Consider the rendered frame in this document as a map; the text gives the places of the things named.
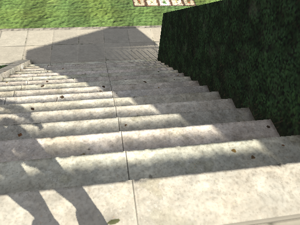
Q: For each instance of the stairs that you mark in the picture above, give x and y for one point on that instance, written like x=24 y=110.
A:
x=83 y=123

